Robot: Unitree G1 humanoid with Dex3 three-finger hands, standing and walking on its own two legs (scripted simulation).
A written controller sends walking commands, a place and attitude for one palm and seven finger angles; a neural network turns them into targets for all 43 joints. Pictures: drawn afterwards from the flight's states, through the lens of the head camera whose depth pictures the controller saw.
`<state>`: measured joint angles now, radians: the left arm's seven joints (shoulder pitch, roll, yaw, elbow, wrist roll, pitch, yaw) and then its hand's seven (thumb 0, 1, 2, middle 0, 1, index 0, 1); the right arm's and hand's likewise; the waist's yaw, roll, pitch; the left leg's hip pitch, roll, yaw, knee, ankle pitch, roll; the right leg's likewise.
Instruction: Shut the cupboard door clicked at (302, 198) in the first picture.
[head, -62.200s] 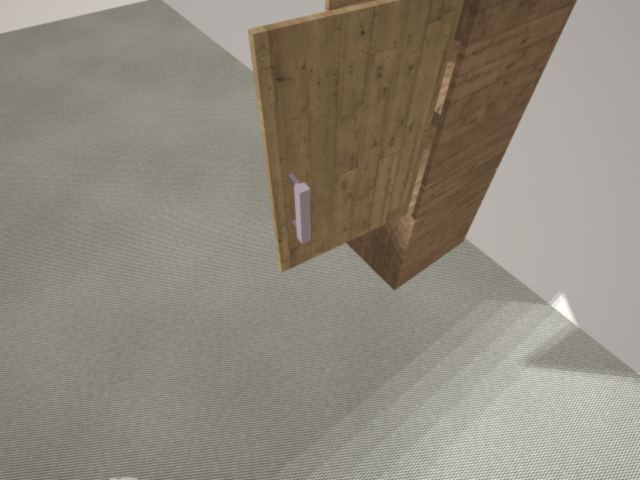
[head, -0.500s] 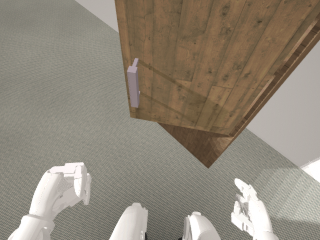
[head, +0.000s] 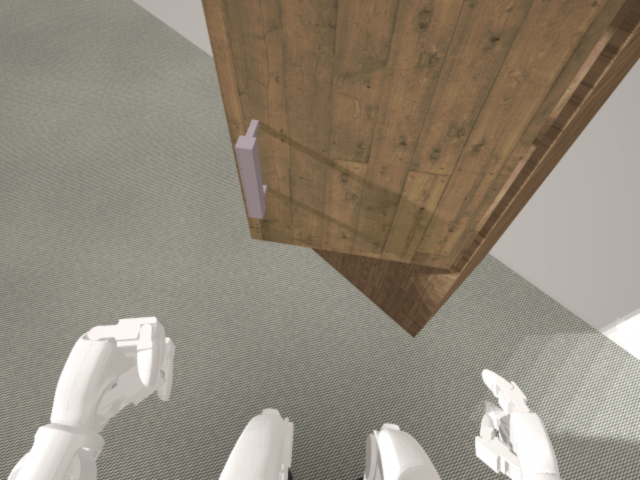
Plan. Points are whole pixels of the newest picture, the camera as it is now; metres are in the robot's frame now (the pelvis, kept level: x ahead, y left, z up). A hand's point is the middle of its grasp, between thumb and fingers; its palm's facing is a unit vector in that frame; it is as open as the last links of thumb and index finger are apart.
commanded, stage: bring the fist close to the handle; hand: left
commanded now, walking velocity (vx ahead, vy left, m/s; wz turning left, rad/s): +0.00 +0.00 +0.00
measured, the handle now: (255, 171) +0.54 +0.14 +0.02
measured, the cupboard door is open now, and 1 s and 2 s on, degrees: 36 36 32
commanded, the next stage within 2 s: push the door shut along its arc in 1.46 s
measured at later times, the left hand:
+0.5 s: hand (212, 299) +0.31 +0.15 +0.04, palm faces -0.13 -0.99 -0.03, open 3.1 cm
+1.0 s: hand (252, 238) +0.42 +0.13 +0.01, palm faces -0.12 -0.99 -0.04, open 3.1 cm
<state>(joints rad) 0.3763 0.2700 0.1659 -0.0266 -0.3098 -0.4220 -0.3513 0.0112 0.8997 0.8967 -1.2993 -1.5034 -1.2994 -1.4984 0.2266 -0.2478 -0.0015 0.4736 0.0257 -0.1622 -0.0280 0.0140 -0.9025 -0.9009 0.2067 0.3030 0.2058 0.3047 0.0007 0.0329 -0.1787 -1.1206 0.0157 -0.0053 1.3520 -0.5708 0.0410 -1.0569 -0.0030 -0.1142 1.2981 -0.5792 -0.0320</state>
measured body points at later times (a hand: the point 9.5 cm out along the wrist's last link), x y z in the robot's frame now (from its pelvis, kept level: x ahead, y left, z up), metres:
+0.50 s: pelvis +0.00 -0.01 -0.01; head +0.10 +0.00 +0.43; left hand +0.31 +0.21 +0.04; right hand +0.16 -0.26 -0.10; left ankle +0.04 +0.09 -0.61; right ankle +0.03 -0.11 -0.61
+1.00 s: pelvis +0.00 +0.00 -0.01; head +0.13 +0.00 +0.42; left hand +0.42 +0.18 +0.02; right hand +0.11 -0.27 -0.13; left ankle +0.04 +0.09 -0.61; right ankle +0.03 -0.11 -0.61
